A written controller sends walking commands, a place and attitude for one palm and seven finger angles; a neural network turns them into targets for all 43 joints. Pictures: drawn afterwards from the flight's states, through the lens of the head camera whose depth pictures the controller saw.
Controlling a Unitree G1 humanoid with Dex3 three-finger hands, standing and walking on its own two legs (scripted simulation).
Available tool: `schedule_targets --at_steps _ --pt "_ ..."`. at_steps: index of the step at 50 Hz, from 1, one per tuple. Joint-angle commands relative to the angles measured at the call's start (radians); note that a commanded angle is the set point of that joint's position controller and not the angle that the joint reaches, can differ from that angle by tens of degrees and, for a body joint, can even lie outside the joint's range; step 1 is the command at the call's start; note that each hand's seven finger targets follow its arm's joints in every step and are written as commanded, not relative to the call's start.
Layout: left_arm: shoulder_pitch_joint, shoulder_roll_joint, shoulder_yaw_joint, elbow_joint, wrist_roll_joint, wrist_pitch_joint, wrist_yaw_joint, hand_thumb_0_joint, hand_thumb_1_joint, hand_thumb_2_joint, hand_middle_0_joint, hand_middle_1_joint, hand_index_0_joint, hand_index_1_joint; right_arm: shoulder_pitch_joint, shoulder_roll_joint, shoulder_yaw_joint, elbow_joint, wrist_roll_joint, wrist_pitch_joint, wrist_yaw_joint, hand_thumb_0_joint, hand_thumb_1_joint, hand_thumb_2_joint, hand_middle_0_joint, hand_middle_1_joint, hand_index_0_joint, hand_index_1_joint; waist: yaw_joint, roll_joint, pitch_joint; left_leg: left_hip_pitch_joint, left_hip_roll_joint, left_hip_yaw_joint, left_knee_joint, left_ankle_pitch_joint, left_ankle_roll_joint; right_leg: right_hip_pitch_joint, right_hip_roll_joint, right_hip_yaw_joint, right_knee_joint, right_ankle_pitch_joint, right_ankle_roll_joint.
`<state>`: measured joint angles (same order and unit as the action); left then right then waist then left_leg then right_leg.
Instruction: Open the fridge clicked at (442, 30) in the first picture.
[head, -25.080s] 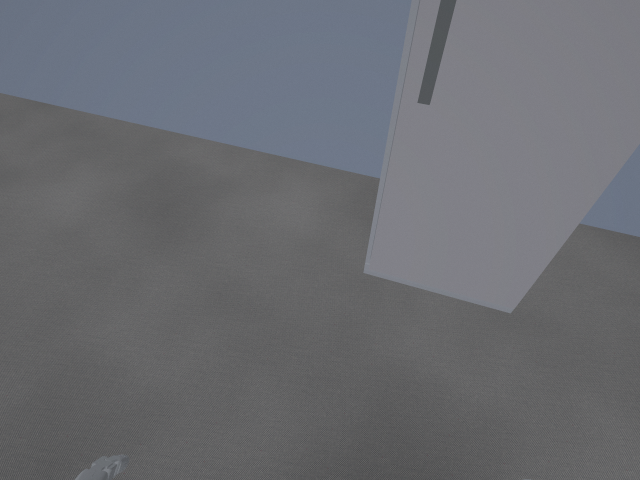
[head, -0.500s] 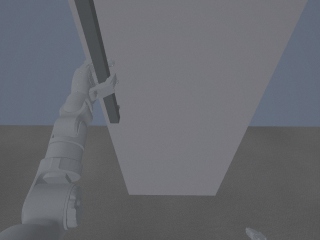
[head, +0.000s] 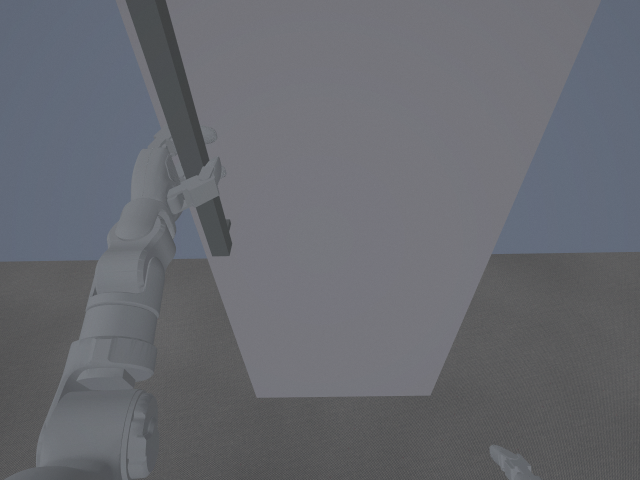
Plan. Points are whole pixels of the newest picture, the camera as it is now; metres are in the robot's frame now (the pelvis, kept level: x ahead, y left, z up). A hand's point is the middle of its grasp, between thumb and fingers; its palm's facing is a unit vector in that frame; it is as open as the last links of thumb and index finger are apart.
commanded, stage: grip the handle and tug to test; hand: left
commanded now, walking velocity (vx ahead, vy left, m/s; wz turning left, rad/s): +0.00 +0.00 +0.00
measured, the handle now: (191, 122) +0.47 +0.17 +0.24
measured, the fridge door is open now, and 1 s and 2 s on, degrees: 0 21 47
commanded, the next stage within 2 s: pull the door a little, standing still in 0.16 s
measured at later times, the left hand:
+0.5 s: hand (206, 198) +0.38 +0.15 +0.19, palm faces +0.05 -1.00 +0.00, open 6.3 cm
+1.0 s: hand (221, 289) +0.26 +0.11 +0.18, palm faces +0.01 -0.98 -0.18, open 7.4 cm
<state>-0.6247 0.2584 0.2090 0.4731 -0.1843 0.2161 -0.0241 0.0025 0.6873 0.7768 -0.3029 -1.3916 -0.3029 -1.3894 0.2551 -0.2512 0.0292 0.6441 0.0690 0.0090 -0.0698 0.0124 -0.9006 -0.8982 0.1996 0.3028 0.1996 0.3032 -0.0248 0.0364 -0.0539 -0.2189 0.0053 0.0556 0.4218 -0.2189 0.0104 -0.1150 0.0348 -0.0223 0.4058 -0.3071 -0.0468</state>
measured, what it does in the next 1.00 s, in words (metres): stands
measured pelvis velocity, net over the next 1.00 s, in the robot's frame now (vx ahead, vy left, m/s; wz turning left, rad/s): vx -0.04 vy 0.00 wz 0.00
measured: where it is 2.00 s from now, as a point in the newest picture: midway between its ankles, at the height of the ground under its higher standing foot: outside the picture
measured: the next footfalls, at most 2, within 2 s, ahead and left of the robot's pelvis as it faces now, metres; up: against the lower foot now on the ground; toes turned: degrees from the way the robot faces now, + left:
left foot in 1.48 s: -0.11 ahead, +0.05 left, +0.00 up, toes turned +18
right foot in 1.74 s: +0.05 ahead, -0.34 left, +0.00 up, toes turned +28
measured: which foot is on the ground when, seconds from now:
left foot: down 0.00-1.00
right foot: down 0.00-1.00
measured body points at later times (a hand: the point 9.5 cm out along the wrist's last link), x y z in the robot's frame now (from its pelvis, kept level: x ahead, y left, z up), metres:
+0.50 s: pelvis +0.02 +0.00 +0.00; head +0.00 -0.03 +0.45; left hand +0.37 +0.20 +0.20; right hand +0.20 -0.23 -0.09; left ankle +0.00 +0.12 -0.74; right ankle -0.06 -0.09 -0.74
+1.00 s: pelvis -0.04 +0.00 +0.00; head -0.03 -0.03 +0.45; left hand +0.25 +0.16 +0.19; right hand +0.14 -0.23 -0.10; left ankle +0.00 +0.12 -0.74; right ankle -0.06 -0.09 -0.74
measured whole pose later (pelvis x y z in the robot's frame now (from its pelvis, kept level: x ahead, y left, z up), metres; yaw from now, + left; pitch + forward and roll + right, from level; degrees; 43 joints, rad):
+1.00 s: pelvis -0.04 +0.00 +0.00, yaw +0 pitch +0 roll +0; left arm -0.01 0.23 0.01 -0.29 -0.10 0.01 0.07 -0.09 0.57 0.67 -0.45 -1.39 -0.20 -1.32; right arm 0.15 -0.21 0.03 0.54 0.01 0.12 -0.06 0.01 -0.90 -0.90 0.20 0.30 0.20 0.30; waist -0.03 0.06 0.02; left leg -0.26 0.02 0.05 0.43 -0.16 0.00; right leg -0.17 0.05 -0.03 0.44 -0.26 -0.04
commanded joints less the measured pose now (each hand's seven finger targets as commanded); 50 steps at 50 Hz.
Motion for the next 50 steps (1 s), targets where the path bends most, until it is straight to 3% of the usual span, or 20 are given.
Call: schedule_targets --at_steps 1,11,13,15,22,26,28,31,32,33,34,35,36,38,41,44,47,50 --pt "-0.338 0.1 -0.017 -0.365 -0.022 -0.074 -0.045 0.0 0.9 0.9 -0.45 -1.4 -0.45 -1.4 -0.12 -0.119 -0.047 -0.166 -0.003 -0.045 0.002 0.0 -0.9 -0.9 0.2 0.3 0.2 0.3 0.04 -0.047 -0.33 0.274 -0.001 -0.04 0.045 0.497 0.047 0.027 -0.016 -0.004 -0.006 0.634 0.032" --pt "-0.233 0.129 0.013 -0.496 -0.023 0.023 -0.043 0.0 0.9 0.9 -0.45 -1.4 -0.45 -1.4 -0.157 -0.118 -0.041 -0.18 -0.003 -0.026 0.0 0.0 -0.9 -0.9 0.2 0.3 0.2 0.3 0.05 -0.05 -0.315 0.267 -0.001 -0.031 0.045 0.542 0.043 0.056 -0.023 -0.004 0.003 0.711 0.036" --pt "-0.233 0.133 0.024 -0.506 -0.025 0.04 -0.04 0.0 0.9 0.9 -0.45 -1.4 -0.45 -1.4 -0.163 -0.113 -0.038 -0.179 -0.006 -0.024 -0.001 0.0 -0.9 -0.9 0.2 0.3 0.2 0.3 0.049 -0.059 -0.312 0.262 -0.005 -0.033 0.045 0.538 0.043 0.057 -0.025 -0.003 0.005 0.731 0.038" --pt "-0.321 0.157 0.031 -0.488 -0.021 0.054 -0.038 0.0 0.9 0.9 -0.45 -1.4 -0.45 -1.4 -0.161 -0.116 -0.036 -0.163 -0.007 -0.015 -0.01 0.0 -0.9 -0.9 0.2 0.3 0.2 0.3 0.033 -0.058 -0.306 0.259 -0.01 -0.029 0.045 0.512 0.043 0.046 -0.028 0.004 -0.001 0.734 0.042" --pt "-0.12 0.123 0.025 -0.601 -0.032 0.059 -0.047 0.0 0.9 0.9 -0.45 -1.4 -0.45 -1.4 -0.199 -0.102 -0.028 -0.203 -0.009 -0.005 -0.001 0.0 -0.9 -0.9 0.2 0.3 0.2 0.3 0.067 -0.048 -0.343 0.266 -0.009 -0.034 0.042 0.577 0.043 0.099 -0.037 -0.003 0.018 0.788 0.041" --pt "0.037 0.119 0.032 -0.696 -0.04 0.058 -0.054 0.0 0.9 0.9 -0.45 -1.4 -0.45 -1.4 -0.227 -0.099 -0.024 -0.231 -0.011 -0.002 0.006 0.0 -0.9 -0.9 0.2 0.3 0.2 0.3 0.086 -0.086 -0.327 0.246 -0.006 -0.032 0.034 0.553 0.042 0.117 -0.041 -0.005 0.022 0.805 0.047" --pt "0.113 0.096 0.016 -0.765 -0.045 0.069 -0.059 0.0 0.9 0.9 -0.45 -1.4 -0.45 -1.4 -0.248 -0.089 -0.017 -0.244 -0.01 -0.002 0.009 0.0 -0.9 -0.9 0.2 0.3 0.2 0.3 0.088 -0.076 -0.301 0.238 -0.006 -0.031 0.028 0.533 0.042 0.106 -0.043 -0.004 0.017 0.796 0.05" --pt "0.21 0.114 0.028 -0.86 -0.045 0.086 -0.059 0.0 0.9 0.9 -0.45 -1.4 -0.45 -1.4 -0.262 -0.089 -0.014 -0.255 -0.01 0.004 0.014 0.0 -0.9 -0.9 0.2 0.3 0.2 0.3 0.093 -0.068 -0.271 0.228 -0.002 -0.03 0.026 0.512 0.04 0.1 -0.043 -0.004 0.014 0.782 0.05" --pt "0.262 0.097 0.015 -0.904 -0.045 0.098 -0.06 0.0 0.9 0.9 -0.45 -1.4 -0.45 -1.4 -0.273 -0.083 -0.009 -0.264 -0.008 0.006 0.017 0.0 -0.9 -0.9 0.2 0.3 0.2 0.3 0.096 -0.035 -0.269 0.225 -0.005 -0.029 0.024 0.51 0.04 0.097 -0.046 -0.002 0.015 0.78 0.05" --pt "0.242 0.129 0.039 -0.922 -0.043 0.108 -0.054 0.0 0.9 0.9 -0.45 -1.4 -0.45 -1.4 -0.275 -0.084 -0.006 -0.257 -0.008 0.009 0.016 0.0 -0.9 -0.9 0.2 0.3 0.2 0.3 0.092 -0.043 -0.257 0.224 -0.004 -0.031 0.023 0.506 0.038 0.092 -0.045 -0.003 0.012 0.778 0.048" --pt "-0.019 0.287 0.029 -1.04 0.052 -0.066 0.02 0.0 0.9 0.9 -0.45 -1.4 -0.45 -1.4 -0.253 -0.102 -0.005 -0.278 -0.02 0.016 0.002 0.0 -0.9 -0.9 0.2 0.3 0.2 0.3 0.036 0.015 -0.102 0.218 0.031 -0.001 0.106 0.463 0.063 -0.131 -0.089 0.092 -0.082 0.736 0.118" --pt "0.176 0.16 -0.025 -0.848 0.063 -0.118 0.048 0.0 0.9 0.9 -0.45 -1.4 -0.45 -1.4 -0.227 -0.088 -0.016 -0.227 -0.04 0.033 -0.005 0.0 -0.9 -0.9 0.2 0.3 0.2 0.3 0.025 -0.063 -0.104 0.221 0.035 -0.032 0.129 0.436 0.063 -0.14 -0.093 0.063 -0.08 0.691 0.124" --pt "0.258 0.14 -0.042 -0.856 0.073 -0.149 0.057 0.0 0.9 0.9 -0.45 -1.4 -0.45 -1.4 -0.237 -0.09 -0.02 -0.236 -0.043 0.037 -0.003 0.0 -0.9 -0.9 0.2 0.3 0.2 0.3 0.039 -0.088 -0.092 0.22 0.038 -0.033 0.122 0.422 0.064 -0.157 -0.093 0.06 -0.09 0.704 0.134" --pt "0.31 0.12 -0.085 -0.915 0.084 -0.191 0.062 0.0 0.9 0.9 -0.45 -1.4 -0.45 -1.4 -0.228 -0.084 -0.024 -0.251 -0.046 0.061 0.001 0.0 -0.9 -0.9 0.2 0.3 0.2 0.3 0.029 -0.099 -0.16 0.232 0.046 -0.047 0.11 0.463 0.057 -0.115 -0.094 0.046 -0.056 0.71 0.127" --pt "0.327 0.146 -0.076 -0.999 0.093 -0.259 0.077 0.0 0.9 0.9 -0.45 -1.4 -0.45 -1.4 -0.23 -0.075 -0.03 -0.258 -0.051 0.076 -0.003 0.0 -0.9 -0.9 0.2 0.3 0.2 0.3 0.022 -0.038 -0.233 0.317 0.067 -0.053 0.094 0.565 0.06 -0.124 -0.086 0.029 -0.021 0.648 0.123" --pt "0.35 0.123 -0.098 -1.054 0.099 -0.301 0.087 0.0 0.9 0.9 -0.45 -1.4 -0.45 -1.4 -0.219 -0.059 -0.034 -0.268 -0.053 0.076 0.002 0.0 -0.9 -0.9 0.2 0.3 0.2 0.3 0.013 -0.002 -0.288 0.349 0.09 -0.069 0.09 0.644 0.056 -0.122 -0.071 0.022 -0.004 0.548 0.116" --pt "0.383 0.095 -0.137 -1.08 0.106 -0.325 0.092 0.0 0.9 0.9 -0.45 -1.4 -0.45 -1.4 -0.211 -0.044 -0.031 -0.272 -0.058 0.067 0.004 0.0 -0.9 -0.9 0.2 0.3 0.2 0.3 0.002 -0.001 -0.277 0.323 0.098 -0.088 0.071 0.615 0.051 -0.122 -0.066 0.007 -0.011 0.459 0.106" --pt "0.376 0.083 -0.158 -1.094 0.117 -0.345 0.093 0.0 0.9 0.9 -0.45 -1.4 -0.45 -1.4 -0.216 -0.032 -0.029 -0.268 -0.064 0.054 0.004 0.0 -0.9 -0.9 0.2 0.3 0.2 0.3 -0.011 -0.011 -0.22 0.257 0.101 -0.118 0.026 0.492 0.04 -0.151 -0.054 -0.006 -0.037 0.292 0.096"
